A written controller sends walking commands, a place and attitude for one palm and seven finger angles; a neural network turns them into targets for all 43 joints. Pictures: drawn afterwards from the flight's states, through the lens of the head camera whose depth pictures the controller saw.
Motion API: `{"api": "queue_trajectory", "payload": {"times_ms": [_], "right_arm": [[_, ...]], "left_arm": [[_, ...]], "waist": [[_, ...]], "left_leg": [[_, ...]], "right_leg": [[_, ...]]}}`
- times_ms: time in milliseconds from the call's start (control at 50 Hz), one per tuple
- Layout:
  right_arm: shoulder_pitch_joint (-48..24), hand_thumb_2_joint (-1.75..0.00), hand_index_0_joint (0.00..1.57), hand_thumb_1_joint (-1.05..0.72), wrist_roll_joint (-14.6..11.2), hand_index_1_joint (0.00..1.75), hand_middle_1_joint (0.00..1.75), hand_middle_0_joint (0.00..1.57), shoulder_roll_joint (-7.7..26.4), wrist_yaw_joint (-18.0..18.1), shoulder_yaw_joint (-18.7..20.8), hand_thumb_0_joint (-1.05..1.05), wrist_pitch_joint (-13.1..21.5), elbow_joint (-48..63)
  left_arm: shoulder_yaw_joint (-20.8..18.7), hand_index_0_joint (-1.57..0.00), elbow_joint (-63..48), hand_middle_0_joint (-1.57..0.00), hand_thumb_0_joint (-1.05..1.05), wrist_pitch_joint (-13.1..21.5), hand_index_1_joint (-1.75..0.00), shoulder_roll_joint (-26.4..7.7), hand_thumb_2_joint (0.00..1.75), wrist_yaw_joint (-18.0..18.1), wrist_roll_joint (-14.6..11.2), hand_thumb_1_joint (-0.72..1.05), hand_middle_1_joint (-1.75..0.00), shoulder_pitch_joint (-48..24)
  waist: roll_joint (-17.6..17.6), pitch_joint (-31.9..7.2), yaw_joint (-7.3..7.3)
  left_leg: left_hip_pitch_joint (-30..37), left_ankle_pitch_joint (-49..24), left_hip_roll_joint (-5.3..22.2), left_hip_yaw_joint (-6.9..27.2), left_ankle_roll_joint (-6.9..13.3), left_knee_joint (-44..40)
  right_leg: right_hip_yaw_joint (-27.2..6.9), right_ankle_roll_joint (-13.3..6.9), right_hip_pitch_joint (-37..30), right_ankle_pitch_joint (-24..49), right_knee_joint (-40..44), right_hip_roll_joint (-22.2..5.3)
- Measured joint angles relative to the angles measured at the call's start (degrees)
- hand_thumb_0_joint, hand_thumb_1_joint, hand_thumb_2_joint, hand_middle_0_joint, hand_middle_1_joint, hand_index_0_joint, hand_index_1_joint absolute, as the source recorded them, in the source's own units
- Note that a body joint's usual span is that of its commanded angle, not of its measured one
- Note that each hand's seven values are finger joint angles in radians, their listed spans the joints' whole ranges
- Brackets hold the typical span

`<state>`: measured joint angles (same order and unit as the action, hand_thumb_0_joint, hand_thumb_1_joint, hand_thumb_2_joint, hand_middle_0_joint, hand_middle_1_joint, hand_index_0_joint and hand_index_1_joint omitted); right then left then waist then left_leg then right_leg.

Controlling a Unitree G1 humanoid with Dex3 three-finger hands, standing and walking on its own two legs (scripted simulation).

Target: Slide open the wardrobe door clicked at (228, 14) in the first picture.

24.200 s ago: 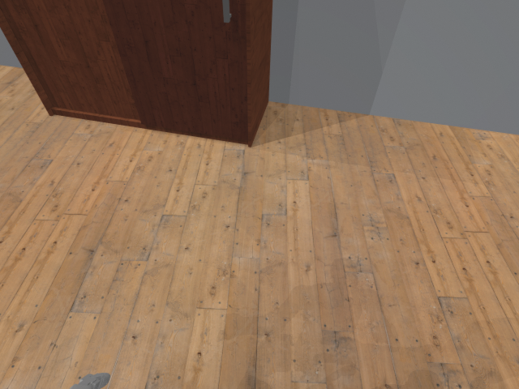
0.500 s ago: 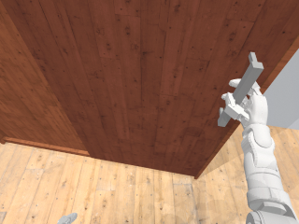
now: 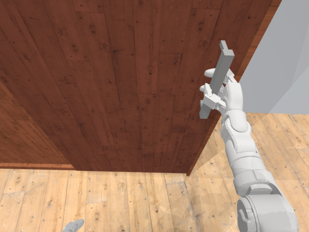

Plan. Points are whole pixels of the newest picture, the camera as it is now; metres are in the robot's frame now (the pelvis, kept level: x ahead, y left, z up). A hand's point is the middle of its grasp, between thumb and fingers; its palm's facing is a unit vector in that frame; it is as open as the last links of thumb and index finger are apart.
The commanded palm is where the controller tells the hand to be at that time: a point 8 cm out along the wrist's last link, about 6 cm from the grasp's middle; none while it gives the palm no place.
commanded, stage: tug the door sideways, standing still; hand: right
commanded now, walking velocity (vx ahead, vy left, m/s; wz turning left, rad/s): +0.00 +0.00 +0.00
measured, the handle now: (212, 84) +0.50 -0.12 +0.11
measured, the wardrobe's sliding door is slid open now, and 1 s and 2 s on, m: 0.00 0.02 0.31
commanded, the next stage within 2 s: step sideways, sliding the door along in 0.20 s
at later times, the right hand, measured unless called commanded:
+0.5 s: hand (204, 96) +0.44 -0.09 +0.11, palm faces +0.01 +0.99 -0.11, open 5.9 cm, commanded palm +0.42 -0.11 +0.11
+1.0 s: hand (194, 95) +0.44 -0.06 +0.11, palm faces +0.17 +0.98 -0.10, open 6.2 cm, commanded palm +0.41 -0.04 +0.11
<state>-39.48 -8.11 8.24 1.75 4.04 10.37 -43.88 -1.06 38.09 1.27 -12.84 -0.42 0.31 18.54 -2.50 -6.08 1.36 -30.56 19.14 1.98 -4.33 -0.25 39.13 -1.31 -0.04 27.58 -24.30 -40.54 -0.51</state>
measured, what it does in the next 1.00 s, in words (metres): steps to the left: right foot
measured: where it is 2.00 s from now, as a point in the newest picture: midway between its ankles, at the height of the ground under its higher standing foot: outside the picture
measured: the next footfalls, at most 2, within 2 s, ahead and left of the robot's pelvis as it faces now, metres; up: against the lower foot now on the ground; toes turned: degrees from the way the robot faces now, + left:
right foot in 0.84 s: +0.07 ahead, -0.07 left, +0.00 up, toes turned -9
left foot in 1.18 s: +0.16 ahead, +0.32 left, +0.00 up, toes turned +5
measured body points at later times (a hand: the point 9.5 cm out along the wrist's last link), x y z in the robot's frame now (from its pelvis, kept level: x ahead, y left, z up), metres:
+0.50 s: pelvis -0.02 +0.01 +0.00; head +0.03 +0.02 +0.45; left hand +0.03 +0.27 -0.14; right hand +0.43 -0.14 +0.12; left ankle -0.03 +0.12 -0.70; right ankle -0.05 -0.12 -0.72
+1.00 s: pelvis +0.02 +0.10 +0.01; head +0.10 +0.10 +0.45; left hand +0.21 +0.32 -0.10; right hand +0.43 -0.11 +0.12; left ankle +0.02 +0.23 -0.65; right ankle +0.03 -0.07 -0.72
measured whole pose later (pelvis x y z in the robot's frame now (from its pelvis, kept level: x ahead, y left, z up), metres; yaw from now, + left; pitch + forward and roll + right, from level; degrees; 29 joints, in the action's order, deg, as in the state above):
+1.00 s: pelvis +0.02 +0.10 +0.01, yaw +1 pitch -2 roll +1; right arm -37.6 -7.7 12.7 7.7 0.8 5.3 -30.8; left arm -2.3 35.8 1.0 -13.0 2.0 -1.4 5.3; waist -2.2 13.6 -6.2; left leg -29.6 27.5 0.5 -0.6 -0.3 65.2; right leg 5.7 4.3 15.7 -17.7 -36.2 -10.0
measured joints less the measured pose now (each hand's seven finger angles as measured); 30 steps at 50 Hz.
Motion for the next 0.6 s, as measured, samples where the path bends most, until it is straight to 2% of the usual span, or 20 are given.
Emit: {"api": "queue_trajectory", "payload": {"times_ms": [320,360,420,460,520,560,600], "right_arm": [[-6.52,-0.8,0.25,-0.77,-0.85,1.4,1.4,0.29,1.15,2.18,-1.76,0.02,2.81,-7.41],[-6.93,-0.8,0.27,-0.75,1.55,1.4,1.4,0.31,2.09,1.26,-0.31,0.01,2.85,-8.25],[-7.01,-0.8,0.3,-0.72,1.95,1.4,1.4,0.35,3.65,2.31,-1.05,0.0,1.27,-8.93],[-6.85,-0.8,0.31,-0.71,1.08,1.4,1.39,0.36,4.34,2.79,-1.23,0.01,0.52,-9.63],[-6.22,-0.81,0.33,-0.71,-0.41,1.4,1.37,0.36,4.95,3.24,-1.28,0.01,-0.62,-10.43],[-6.06,-0.81,0.33,-0.71,-1.02,1.4,1.36,0.36,4.99,3.36,-1.28,0.01,-1.2,-10.9],[-6.1,-0.82,0.32,-0.71,-1.29,1.4,1.35,0.36,5.06,3.46,-1.4,0.01,-1.76,-10.82]], "left_arm": [[0.02,-0.2,3.28,-0.2,0.01,1.9,-0.3,-0.86,0.9,-0.59,0.0,0.9,-0.3,4.38],[0.42,-0.2,3.59,-0.21,0.01,0.72,-0.3,-1.03,0.9,0.98,-0.82,0.9,-0.3,3.18],[0.48,-0.2,3.09,-0.21,0.01,-0.61,-0.3,-0.81,0.9,4.27,-2.04,0.9,-0.3,1.87],[0.51,-0.2,2.64,-0.21,0.01,-0.76,-0.3,-0.65,0.9,5.85,-2.15,0.9,-0.3,1.26],[0.44,-0.2,2.88,-0.2,0.01,-1.18,-0.3,-0.03,0.9,6.79,-1.85,0.9,-0.3,0.27],[0.79,-0.2,3.24,-0.2,0.01,-1.4,-0.3,0.32,0.9,6.8,-1.71,0.9,-0.3,-0.21],[1.27,-0.2,3.3,-0.2,0.01,-1.31,-0.3,0.61,0.9,6.51,-1.77,0.9,-0.3,-0.45]], "waist": [[0.27,0.81,0.99],[0.28,2.23,1.35],[0.37,4.45,1.57],[0.15,5.53,1.23],[-0.87,6.99,0.38],[-1.59,7.84,-0.5],[-1.75,8.62,-1.5]], "left_leg": [[-3.72,0.02,0.4,0.13,-0.22,2.57],[-2.39,-0.23,0.09,0.51,-0.29,2.07],[0.74,-0.61,-0.22,1.29,-0.2,1.09],[1.57,0.13,-0.77,1.49,0.55,3.93],[3.07,5.56,-2.62,1.28,1.59,10.4],[5.4,5.39,-3.55,0.61,2.22,9.25],[9.12,0.49,-3.92,0.03,2.89,3.65]], "right_leg": [[-0.09,-0.1,4.27,0.17,-3.54,0.4],[0.31,-0.23,2.75,0.23,-3.11,0.13],[1.15,-0.39,-1.04,0.51,-1.49,-0.12],[1.77,-0.29,-3.26,-0.04,-1.54,-0.65],[1.95,0.27,-6.81,-0.96,-1.21,-2.02],[1.59,1.08,-8.8,-1.27,-0.82,-2.97],[1.14,2.08,-10.04,-1.92,-1.46,-3.55]]}}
